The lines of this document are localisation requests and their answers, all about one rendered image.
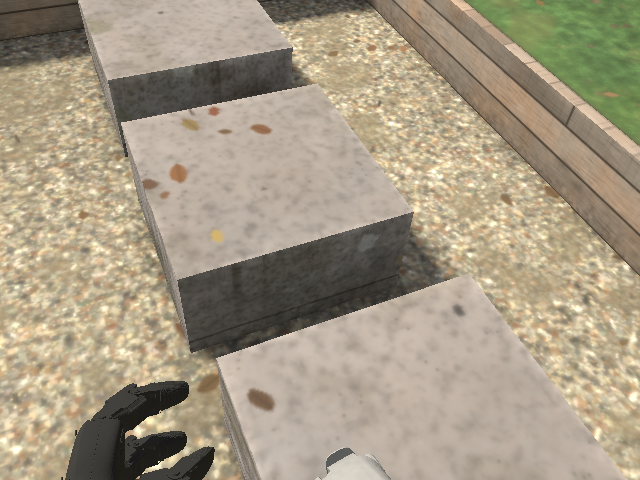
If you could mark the left robot hand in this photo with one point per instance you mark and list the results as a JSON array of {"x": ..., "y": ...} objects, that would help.
[{"x": 101, "y": 452}]

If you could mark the right robot shin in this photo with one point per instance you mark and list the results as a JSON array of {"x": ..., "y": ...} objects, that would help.
[{"x": 340, "y": 454}]

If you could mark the robot right thigh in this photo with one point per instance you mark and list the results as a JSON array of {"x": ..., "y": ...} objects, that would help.
[{"x": 354, "y": 467}]

